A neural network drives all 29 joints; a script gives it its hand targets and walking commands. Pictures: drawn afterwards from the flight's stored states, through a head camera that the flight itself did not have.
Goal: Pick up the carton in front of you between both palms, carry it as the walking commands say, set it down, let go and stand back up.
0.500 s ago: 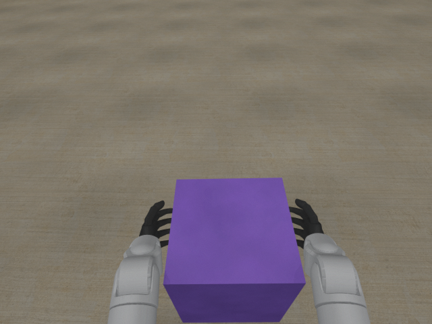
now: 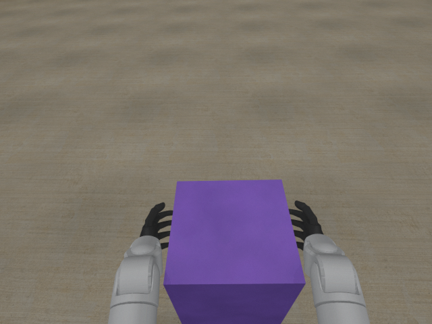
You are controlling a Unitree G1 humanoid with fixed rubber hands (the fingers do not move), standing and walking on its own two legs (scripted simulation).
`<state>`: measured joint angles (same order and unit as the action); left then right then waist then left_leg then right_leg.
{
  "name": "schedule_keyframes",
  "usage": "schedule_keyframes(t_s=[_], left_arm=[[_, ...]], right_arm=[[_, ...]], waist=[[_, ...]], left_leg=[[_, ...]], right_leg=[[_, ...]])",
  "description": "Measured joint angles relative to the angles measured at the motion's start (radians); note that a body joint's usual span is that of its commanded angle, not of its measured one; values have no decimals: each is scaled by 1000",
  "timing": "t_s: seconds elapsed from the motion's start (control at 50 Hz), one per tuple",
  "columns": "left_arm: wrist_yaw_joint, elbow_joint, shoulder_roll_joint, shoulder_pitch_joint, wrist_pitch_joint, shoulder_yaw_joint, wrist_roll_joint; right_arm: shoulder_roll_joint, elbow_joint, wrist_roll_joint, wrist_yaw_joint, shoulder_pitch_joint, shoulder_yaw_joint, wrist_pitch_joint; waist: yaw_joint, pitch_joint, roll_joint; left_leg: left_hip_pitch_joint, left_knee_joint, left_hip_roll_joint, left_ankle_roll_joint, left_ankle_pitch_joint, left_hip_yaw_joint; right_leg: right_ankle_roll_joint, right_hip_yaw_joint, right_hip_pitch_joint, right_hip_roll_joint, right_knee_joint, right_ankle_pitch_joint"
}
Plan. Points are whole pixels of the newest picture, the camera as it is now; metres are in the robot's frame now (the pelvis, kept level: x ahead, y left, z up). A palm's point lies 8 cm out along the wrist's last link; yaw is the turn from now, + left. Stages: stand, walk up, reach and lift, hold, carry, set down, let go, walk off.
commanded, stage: carry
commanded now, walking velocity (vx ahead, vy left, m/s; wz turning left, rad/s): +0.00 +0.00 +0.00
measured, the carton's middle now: (230, 255) +0.29 +0.00 -0.04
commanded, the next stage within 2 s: hold in 0.04 s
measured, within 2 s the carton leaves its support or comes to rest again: neither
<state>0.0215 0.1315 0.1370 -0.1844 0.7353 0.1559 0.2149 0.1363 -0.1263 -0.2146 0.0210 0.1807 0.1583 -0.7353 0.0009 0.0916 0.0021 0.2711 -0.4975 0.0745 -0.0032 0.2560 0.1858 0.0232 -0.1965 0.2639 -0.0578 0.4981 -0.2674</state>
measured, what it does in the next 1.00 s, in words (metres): shifts its weight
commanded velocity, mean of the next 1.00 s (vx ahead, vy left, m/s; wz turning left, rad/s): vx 0.00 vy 0.00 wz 0.00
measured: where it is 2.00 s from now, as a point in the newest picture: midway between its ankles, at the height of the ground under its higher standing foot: outside the picture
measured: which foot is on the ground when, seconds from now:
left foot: down 0.00-1.00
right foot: down 0.00-1.00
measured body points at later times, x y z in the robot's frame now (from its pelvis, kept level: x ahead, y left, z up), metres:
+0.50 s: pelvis -0.04 +0.00 +0.00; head -0.08 +0.00 +0.45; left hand +0.25 +0.15 +0.04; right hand +0.25 -0.15 +0.04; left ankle +0.00 +0.12 -0.74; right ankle -0.01 -0.10 -0.74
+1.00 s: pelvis -0.07 +0.01 -0.03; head +0.00 +0.01 +0.41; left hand +0.31 +0.16 -0.04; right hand +0.30 -0.15 -0.04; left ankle +0.00 +0.12 -0.74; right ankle -0.01 -0.10 -0.74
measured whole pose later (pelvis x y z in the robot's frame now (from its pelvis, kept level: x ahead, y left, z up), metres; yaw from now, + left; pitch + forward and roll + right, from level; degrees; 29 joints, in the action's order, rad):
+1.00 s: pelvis -0.07 +0.01 -0.03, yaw -2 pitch +3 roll +0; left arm -0.05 0.63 0.18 -0.67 0.43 0.58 0.47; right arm 0.17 -0.64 -0.48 -0.06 0.68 0.59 -0.43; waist -0.01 -0.13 0.00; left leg 0.53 -0.75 -0.03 -0.02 0.27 -0.02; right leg 0.01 0.03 0.53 0.03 0.76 -0.28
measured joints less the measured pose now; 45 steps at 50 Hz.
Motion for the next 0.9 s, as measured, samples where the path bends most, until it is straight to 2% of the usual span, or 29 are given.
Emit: schedule_keyframes(t_s=[0.06, 0.08, 0.12, 0.14, 0.18, 0.26, 0.56, 0.64, 0.8, 0.9], left_arm=[[0, -3, 0, 1, -2, 0, 0], [-2, -12, 0, 7, -4, -3, 0], [-6, -24, -3, 22, -8, -12, 5], [-7, -27, -3, 28, -9, -15, 7], [-7, -26, -4, 30, -12, -13, 7], [-6, -11, -3, 23, -14, -12, 8], [-24, 98, 11, -58, -6, 53, 45], [-35, 177, 28, -131, -23, 122, 75], [-50, 427, 51, -379, -128, 346, 187], [-66, 496, 44, -468, -193, 425, 251]], right_arm=[[0, 3, -1, 0, 0, 0, 1], [0, 11, -1, -1, -6, -6, 4], [-2, 21, -5, -3, -21, -17, 10], [-3, 21, -5, -4, -23, -19, 10], [-3, 15, -7, -4, -24, -22, 15], [-3, 8, -3, -3, -21, -14, 15], [11, -99, -43, -21, 61, 48, 3], [29, -179, -76, -36, 135, 122, 22], [30, -435, -188, -71, 383, 340, 126], [32, -518, -257, -83, 482, 427, 197]], waist=[[1, -22, 1], [2, -50, -2], [0, -91, -5], [-5, -106, -1], [-3, -128, -3], [3, -149, 2], [3, -156, 1], [4, -162, 0], [5, -199, -4], [-2, -216, -1]], left_leg=[[-23, 14, -4, -2, -25, -8], [-55, 34, -20, -7, -53, -39], [-115, 77, -41, -8, -38, -92], [-138, 98, -49, -5, -72, -130], [-170, 118, -60, 1, -62, -160], [-194, 128, -59, 10, -62, -165], [-194, 69, -66, -5, -69, -159], [-173, 24, -83, -16, -54, -185], [-90, -95, -109, -24, 6, -210], [41, -173, -110, -19, 5, -207]], right_leg=[[3, 0, -23, 3, -12, 5], [3, 35, -57, 16, -36, 56], [2, 79, -115, 33, -76, 45], [1, 96, -134, 43, -94, 45], [-5, 135, -164, 56, -119, 86], [-1, 141, -186, 60, -124, 68], [-5, 151, -187, 54, -70, 81], [2, 178, -168, 69, -29, 68], [2, 219, -84, 84, 95, 15], [-6, 224, 51, 88, 177, 3]])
